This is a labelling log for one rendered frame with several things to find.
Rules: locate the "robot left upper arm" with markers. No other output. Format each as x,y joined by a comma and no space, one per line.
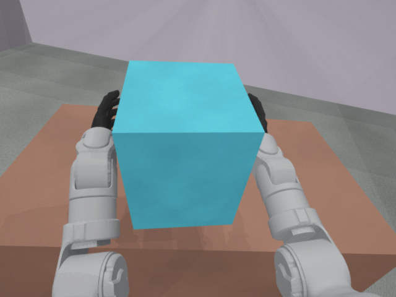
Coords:
102,274

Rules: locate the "robot left forearm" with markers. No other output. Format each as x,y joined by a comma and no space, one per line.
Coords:
93,191

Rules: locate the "pedestal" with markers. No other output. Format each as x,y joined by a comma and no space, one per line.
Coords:
195,261

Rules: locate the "carton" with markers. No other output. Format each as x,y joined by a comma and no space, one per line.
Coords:
186,137

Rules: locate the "robot right upper arm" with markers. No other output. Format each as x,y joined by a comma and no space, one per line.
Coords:
313,268

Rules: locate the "left robot hand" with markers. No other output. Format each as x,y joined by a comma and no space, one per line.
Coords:
105,112

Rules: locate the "robot right forearm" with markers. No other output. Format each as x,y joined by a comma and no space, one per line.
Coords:
291,219

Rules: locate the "right robot hand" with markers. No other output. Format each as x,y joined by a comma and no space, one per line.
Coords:
259,110

